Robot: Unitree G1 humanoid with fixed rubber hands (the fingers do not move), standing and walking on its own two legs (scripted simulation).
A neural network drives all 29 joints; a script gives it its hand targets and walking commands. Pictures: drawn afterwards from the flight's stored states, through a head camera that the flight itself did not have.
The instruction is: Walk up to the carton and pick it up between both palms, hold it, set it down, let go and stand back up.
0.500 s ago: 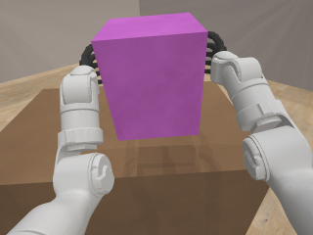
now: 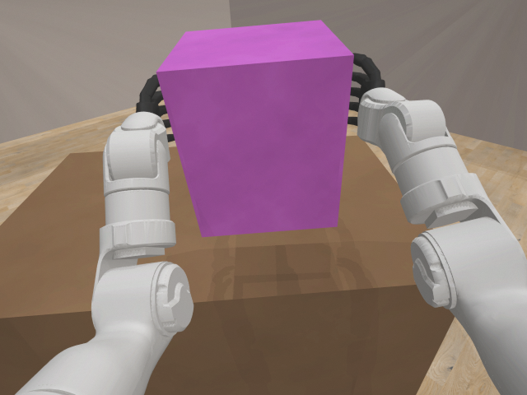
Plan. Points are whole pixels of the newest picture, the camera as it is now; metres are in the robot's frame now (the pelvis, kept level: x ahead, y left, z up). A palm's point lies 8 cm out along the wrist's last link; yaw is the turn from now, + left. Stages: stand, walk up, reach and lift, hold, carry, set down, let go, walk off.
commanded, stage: hold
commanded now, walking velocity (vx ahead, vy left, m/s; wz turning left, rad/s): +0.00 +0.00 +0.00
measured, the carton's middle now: (261, 128) +0.41 +0.00 +0.28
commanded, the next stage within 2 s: none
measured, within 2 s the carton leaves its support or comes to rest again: neither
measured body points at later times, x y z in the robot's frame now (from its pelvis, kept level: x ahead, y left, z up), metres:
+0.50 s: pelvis -0.01 -0.01 +0.00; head -0.10 +0.01 +0.44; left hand +0.38 +0.15 +0.32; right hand +0.37 -0.15 +0.33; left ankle +0.01 +0.13 -0.75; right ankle +0.01 -0.12 -0.75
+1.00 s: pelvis +0.00 +0.00 +0.00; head -0.10 +0.01 +0.44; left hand +0.38 +0.16 +0.31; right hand +0.38 -0.15 +0.33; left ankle +0.01 +0.13 -0.75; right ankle +0.01 -0.12 -0.75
